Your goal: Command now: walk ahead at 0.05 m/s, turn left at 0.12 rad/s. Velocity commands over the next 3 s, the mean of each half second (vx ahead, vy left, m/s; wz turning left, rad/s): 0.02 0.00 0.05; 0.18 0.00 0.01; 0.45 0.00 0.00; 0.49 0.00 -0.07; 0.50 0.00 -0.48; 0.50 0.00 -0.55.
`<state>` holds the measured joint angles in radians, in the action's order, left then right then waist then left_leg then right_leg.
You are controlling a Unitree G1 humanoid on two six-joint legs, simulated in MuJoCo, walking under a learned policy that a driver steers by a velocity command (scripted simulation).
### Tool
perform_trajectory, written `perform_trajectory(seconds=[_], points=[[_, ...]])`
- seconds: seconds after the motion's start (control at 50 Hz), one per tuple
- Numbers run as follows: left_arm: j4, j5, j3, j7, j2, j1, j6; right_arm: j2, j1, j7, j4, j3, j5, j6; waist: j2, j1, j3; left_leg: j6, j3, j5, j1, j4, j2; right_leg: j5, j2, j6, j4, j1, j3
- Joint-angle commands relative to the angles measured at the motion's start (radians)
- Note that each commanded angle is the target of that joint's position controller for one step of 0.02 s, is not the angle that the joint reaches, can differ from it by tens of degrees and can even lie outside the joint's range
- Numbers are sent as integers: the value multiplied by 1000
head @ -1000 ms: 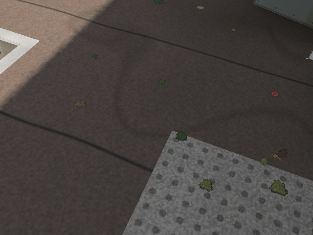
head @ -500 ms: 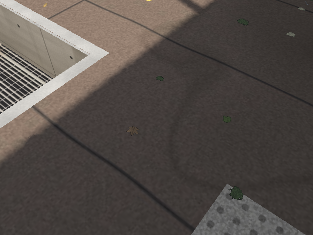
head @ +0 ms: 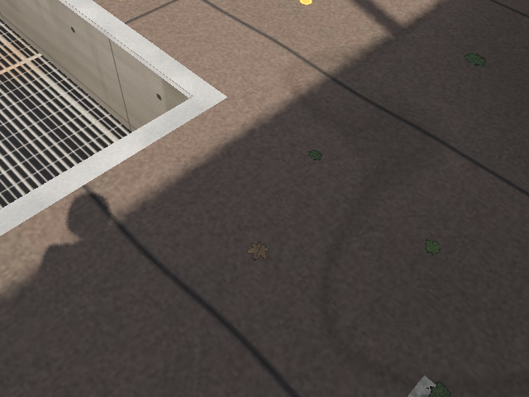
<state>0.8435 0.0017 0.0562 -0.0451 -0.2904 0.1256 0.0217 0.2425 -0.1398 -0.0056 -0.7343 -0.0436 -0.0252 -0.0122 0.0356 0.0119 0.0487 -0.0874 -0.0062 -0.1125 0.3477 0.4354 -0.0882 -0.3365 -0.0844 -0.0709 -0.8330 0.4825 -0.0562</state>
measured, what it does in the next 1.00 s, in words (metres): walks ahead: right foot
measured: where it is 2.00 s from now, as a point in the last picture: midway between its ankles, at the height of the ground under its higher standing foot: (272, 327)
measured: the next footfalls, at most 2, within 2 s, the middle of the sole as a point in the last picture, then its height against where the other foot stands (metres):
right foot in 0.10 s outside the picture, level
right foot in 1.36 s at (325, 380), level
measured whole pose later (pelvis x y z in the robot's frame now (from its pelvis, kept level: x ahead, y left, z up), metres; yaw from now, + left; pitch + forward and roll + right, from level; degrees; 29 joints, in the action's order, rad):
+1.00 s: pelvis +0.13 -0.02 +0.00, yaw +0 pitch +0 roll +0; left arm 1.03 0.03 0.04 -0.01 -0.26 0.31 -0.08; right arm 0.23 -0.26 0.02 -1.06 -0.07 0.02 -0.11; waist 0.03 0.01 0.00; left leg -0.06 0.01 -0.37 0.16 0.53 -0.05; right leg -0.47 -0.01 0.02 -0.96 0.29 -0.05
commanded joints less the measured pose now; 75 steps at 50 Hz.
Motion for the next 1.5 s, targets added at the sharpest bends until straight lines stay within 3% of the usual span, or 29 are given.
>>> perform_trajectory(seconds=[0.02, 0.08, 0.1, 0.12, 0.14, 0.18, 0.34, 0.64, 0.7, 0.76, 0.86, 0.9, 0.92, 0.94, 0.96, 0.98, 1.0, 1.06, 1.16, 1.24, 1.3, 1.34, 1.36, 1.38, 1.4, 1.42, 1.44, 1.46, 1.5], points=[[-30, 1, 18, 0, -79, 28, -8, 135, 26, -6, 41, -30, -1, -4, -152, -3, -134, -142, -230, -123, -38, -168, 256, 19, 13, 4, 109, -154, 21], [-2, -15, 10, 15, -58, 74, -23, 95, 14, -4, 9, -11, 14, 2, -116, -43, -112, -69, -217, -201, -14, -114, 214, 178, 32, 44, 387, -301, 47], [0, -29, 13, 18, -91, 86, -28, 77, -23, -4, -5, -5, 8, -2, -74, -31, -112, -19, -197, -213, 9, -72, 178, 265, -32, 71, 418, -353, -23], [-7, -26, 25, 16, -161, 66, -28, 82, -74, 0, -12, -10, -1, -8, 55, 28, -102, 18, -127, -243, 31, -10, 102, 335, -104, 109, 401, -346, -75], [13, -18, 23, 22, -129, 39, -30, 64, -52, -1, -9, -9, 0, -8, 144, 37, -94, 47, -55, -179, -69, 0, 62, 111, -94, 139, 440, -206, -91], [10, -22, 6, 28, -72, 8, -45, 96, 24, -7, -6, -18, 5, 2, 92, 9, -70, 40, -71, -85, -164, 26, 82, 12, -45, 96, 471, -124, -54], [68, -8, -2, 15, -73, 65, -53, 82, 12, -10, -75, -24, 17, 9, -20, -26, -88, 22, -95, 107, -167, 23, 104, 222, 6, 76, 396, -251, 7], [147, -8, -11, 15, -60, 51, -38, 99, 27, -27, -218, -26, 24, 18, -35, -24, -60, 34, -92, 132, -207, 4, 111, 230, 36, 75, 427, -281, 32], [167, 4, -6, 11, -66, 76, -32, 107, 4, -29, -251, -31, 37, 21, -20, -19, -28, 16, -59, -358, -146, 17, 67, -169, 59, 112, 427, -237, 38], [157, 17, -5, 6, -75, 102, -57, 101, 9, -24, -249, -30, 47, -12, -9, -27, 87, -11, -87, -555, -7, 25, 85, -387, 9, 171, 453, -182, -54], [182, 30, 20, 21, -148, 198, -104, 46, 61, 10, -222, -18, 55, -86, 145, -31, 109, 2, 18, -289, 126, 217, 72, -279, -226, 308, 594, -323, -393], [151, 29, 15, 31, -125, 131, -104, 64, -48, 17, -266, -27, 57, -93, 110, 32, 71, -15, 15, -253, -64, 101, 72, -76, -170, 259, 516, -251, -279], [113, 30, 10, 33, -113, 44, -105, 92, -169, 17, -314, -39, 61, -94, 53, 92, 45, -38, -47, -222, -229, 22, 89, 67, -88, 207, 403, -148, -156], [65, 27, -3, 36, -65, -13, -121, 196, -306, 16, -359, -73, 65, -96, -173, 133, 5, -111, -309, -164, -448, -90, 213, 225, 71, 122, 73, 36, 48], [50, 12, -5, 34, -49, -1, -138, 228, -402, 26, -378, -77, 54, -97, -329, 148, -50, -198, -611, 10, -637, -177, 389, -130, 137, 77, -221, 260, 59], [54, 32, 3, 41, -78, 15, -146, 140, -355, 30, -365, -46, 35, -103, -201, 102, -30, -203, -597, 89, -639, -149, 426, -213, 98, 98, -365, 360, -26], [62, 51, 1, 50, -64, 30, -149, 108, -308, 31, -346, -34, 30, -107, -139, 71, -12, -185, -511, 128, -624, -142, 409, -150, 59, 122, -416, 399, -44], [44, 33, 9, 63, -48, -15, -143, 61, -275, 28, -337, -4, 33, -93, -97, 38, 20, -117, -286, 262, -535, -194, 339, 29, -25, 128, -327, 398, 19], [-39, 18, -20, 72, 21, -189, -123, 120, -253, -12, -311, -1, 22, -75, -104, 48, 85, -100, -117, 222, -266, -325, 249, 267, 15, 64, 75, 187, 114], [-83, 30, -17, 77, -17, -264, -114, 146, -321, -17, -335, -13, 43, -82, -134, 47, 108, -89, -97, 211, -297, -369, 294, 376, 47, 95, 266, 77, 105], [-78, 29, 8, 83, -73, -190, -118, 162, -297, -17, -329, -25, 39, -71, -142, -23, 24, -53, -69, 548, -428, -230, 327, 331, 81, 147, 295, -29, 102], [-5, 31, 46, 74, -131, 62, -109, 158, -273, -17, -315, -25, 25, -49, -152, -152, -137, -15, -23, 783, -398, 86, 281, 279, 127, 194, 283, -335, 133], [35, 23, 61, 66, -178, 236, -103, 127, -278, -14, -294, -12, 11, -45, -77, -207, -254, 6, -10, 528, -177, 378, 237, 222, -21, 246, 258, -635, -39], [64, 6, 70, 74, -242, 316, -104, -33, -427, 2, -291, 30, 20, -64, 221, -118, -433, 67, -17, -223, 178, 783, 33, -80, -282, 423, 406, -938, -563], [66, 12, 44, 78, -148, 283, -107, 49, -360, 12, -299, 13, 41, -93, 164, -144, -386, 42, -144, -433, 289, 925, 42, -218, -279, 403, 571, -876, -736], [49, 14, 31, 77, -118, 171, -116, 122, -247, 16, -252, -8, 71, -111, 126, -115, -194, 22, -118, -364, 374, 961, 97, -195, -259, 354, 598, -707, -592], [27, 7, 22, 79, -93, 76, -125, 133, -186, 9, -234, -9, 73, -119, 22, -80, -116, 14, -98, -264, 333, 914, 154, -80, -226, 332, 625, -536, -459], [23, -6, 15, 85, -70, 24, -133, 126, -164, 0, -231, -17, 59, -115, -15, -44, -65, 16, -83, -204, 283, 854, 191, 43, -191, 316, 646, -398, -349], [30, -14, 4, 92, -38, -4, -140, 86, -215, -9, -240, -19, 46, -87, 28, 14, -62, 20, -90, -163, 171, 772, 232, 118, -137, 301, 691, -269, -229]])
